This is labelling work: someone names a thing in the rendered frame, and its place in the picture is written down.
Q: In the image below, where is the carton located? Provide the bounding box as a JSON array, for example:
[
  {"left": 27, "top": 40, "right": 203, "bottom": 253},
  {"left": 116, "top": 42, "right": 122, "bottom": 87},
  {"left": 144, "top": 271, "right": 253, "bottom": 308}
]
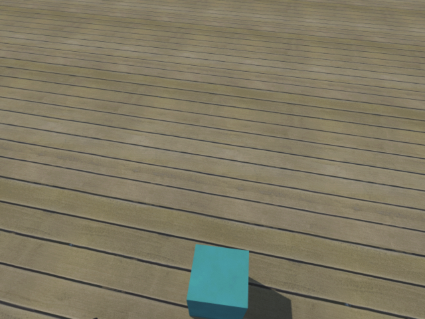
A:
[{"left": 187, "top": 244, "right": 249, "bottom": 319}]

